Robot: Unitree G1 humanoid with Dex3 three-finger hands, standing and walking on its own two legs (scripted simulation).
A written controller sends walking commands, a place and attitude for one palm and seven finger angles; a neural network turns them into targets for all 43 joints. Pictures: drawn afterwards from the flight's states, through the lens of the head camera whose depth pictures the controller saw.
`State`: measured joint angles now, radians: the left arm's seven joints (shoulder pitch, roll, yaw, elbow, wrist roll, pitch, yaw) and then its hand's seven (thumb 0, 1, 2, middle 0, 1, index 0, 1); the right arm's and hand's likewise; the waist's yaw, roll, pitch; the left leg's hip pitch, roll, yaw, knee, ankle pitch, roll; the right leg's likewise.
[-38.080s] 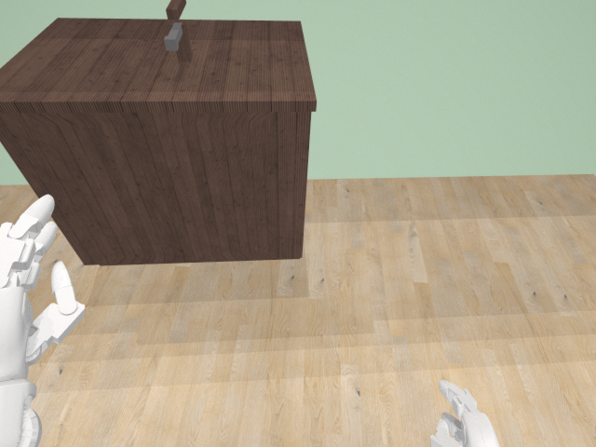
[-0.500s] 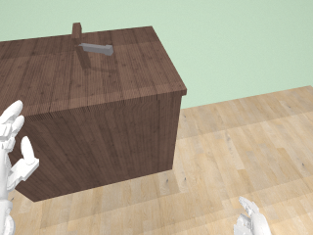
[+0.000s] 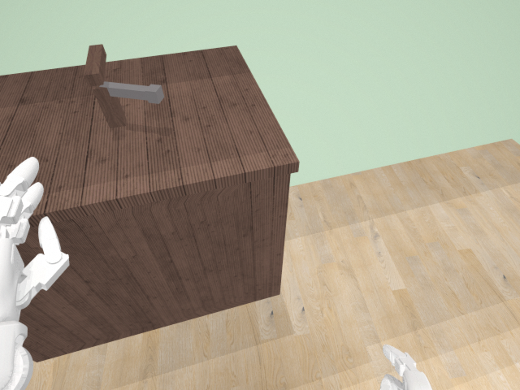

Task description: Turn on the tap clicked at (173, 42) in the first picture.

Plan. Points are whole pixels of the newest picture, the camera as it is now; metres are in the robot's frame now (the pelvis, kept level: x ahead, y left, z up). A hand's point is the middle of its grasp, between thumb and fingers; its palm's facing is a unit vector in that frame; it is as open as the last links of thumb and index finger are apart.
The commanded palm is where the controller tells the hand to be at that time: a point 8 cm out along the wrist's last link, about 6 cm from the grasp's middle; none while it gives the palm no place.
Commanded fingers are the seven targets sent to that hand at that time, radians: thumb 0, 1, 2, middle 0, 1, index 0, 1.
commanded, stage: take the last steps up to it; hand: left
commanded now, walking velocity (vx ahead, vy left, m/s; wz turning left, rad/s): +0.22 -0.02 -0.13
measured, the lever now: (154, 94) +0.65 +0.26 +0.12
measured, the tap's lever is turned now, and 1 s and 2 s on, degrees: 63 63 63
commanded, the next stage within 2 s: come to a stop and stand still in 0.32 s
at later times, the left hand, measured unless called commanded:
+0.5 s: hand (146, 181) +0.34 +0.17 +0.17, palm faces +0.31 -0.83 -0.46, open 7.4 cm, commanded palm +0.29 +0.22 +0.19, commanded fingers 0.00 0.90 0.90 -0.20 -0.30 -0.20 -0.30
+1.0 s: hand (160, 174) +0.36 +0.16 +0.17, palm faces +0.29 -0.85 -0.43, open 7.4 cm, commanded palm +0.32 +0.21 +0.19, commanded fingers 0.00 0.90 0.90 -0.20 -0.30 -0.20 -0.30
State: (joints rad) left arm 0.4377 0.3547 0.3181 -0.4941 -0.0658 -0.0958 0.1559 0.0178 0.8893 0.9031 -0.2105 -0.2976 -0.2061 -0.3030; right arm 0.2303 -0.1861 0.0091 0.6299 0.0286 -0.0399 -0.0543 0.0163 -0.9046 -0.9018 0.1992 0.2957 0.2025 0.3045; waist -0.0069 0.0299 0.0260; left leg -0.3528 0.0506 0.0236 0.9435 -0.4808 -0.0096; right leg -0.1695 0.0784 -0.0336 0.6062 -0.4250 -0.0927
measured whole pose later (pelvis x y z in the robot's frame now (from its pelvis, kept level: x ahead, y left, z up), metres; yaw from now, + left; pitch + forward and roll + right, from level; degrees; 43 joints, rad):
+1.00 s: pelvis +0.13 -0.05 +0.01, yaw -7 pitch +0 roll +0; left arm 0.48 0.36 0.30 -0.47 -0.07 -0.07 0.14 0.02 0.89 0.90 -0.21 -0.30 -0.21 -0.30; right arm 0.13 -0.22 0.01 0.56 0.01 -0.03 -0.08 0.01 -0.91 -0.90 0.20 0.30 0.20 0.30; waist 0.04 0.06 0.02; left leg -0.32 0.03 0.02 0.60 -0.27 -0.01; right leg -0.20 0.04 -0.07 0.49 -0.29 -0.07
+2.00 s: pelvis +0.12 +0.00 +0.02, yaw -8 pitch +0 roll -1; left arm 0.43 0.39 0.33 -0.42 -0.04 -0.23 0.08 0.02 0.89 0.90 -0.22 -0.30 -0.21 -0.30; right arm 0.24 -0.19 0.02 0.58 0.01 -0.14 -0.04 0.02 -0.90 -0.90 0.20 0.30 0.20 0.30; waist 0.03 -0.04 0.04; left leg -0.26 -0.02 0.06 0.45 -0.20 0.06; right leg -0.20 0.00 -0.03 0.42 -0.23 0.00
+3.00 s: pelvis +0.16 +0.02 +0.00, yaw -6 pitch -1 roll -2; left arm 0.42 0.36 0.37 -0.45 -0.04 -0.22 0.11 0.02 0.89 0.90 -0.21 -0.30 -0.21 -0.30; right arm 0.24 -0.21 0.00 0.58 0.02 -0.08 -0.02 0.02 -0.91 -0.90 0.20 0.30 0.20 0.30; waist 0.00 0.02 0.02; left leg -0.28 -0.05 0.04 0.66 -0.37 0.09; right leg -0.19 -0.04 -0.05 0.59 -0.39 0.02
